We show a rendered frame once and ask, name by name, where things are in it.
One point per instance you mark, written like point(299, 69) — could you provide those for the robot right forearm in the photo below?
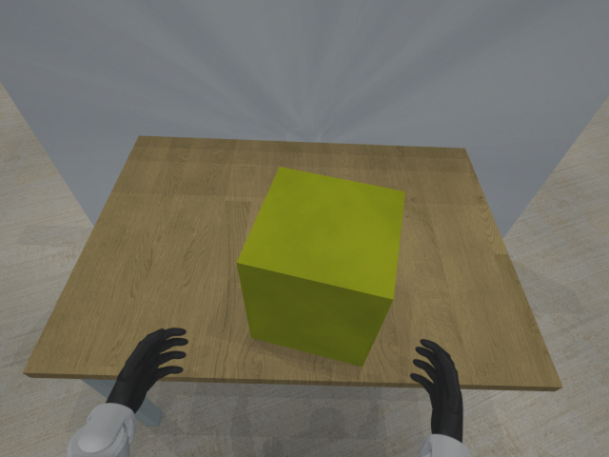
point(439, 445)

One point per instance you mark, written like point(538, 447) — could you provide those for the left robot hand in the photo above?
point(141, 370)

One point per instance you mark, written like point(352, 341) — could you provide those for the right robot hand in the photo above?
point(445, 394)

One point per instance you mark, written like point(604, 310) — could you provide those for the robot left forearm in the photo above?
point(108, 432)

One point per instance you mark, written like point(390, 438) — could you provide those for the table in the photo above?
point(164, 250)

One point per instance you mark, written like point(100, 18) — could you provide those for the carton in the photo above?
point(318, 269)

